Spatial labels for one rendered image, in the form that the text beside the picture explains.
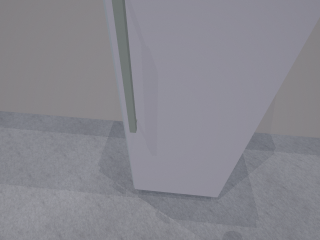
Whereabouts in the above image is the handle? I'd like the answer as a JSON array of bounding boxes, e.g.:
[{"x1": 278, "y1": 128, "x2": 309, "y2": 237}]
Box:
[{"x1": 111, "y1": 0, "x2": 137, "y2": 133}]

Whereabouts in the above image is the fridge door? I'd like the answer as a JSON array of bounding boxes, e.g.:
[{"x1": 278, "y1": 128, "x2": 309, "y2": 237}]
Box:
[{"x1": 105, "y1": 0, "x2": 320, "y2": 198}]

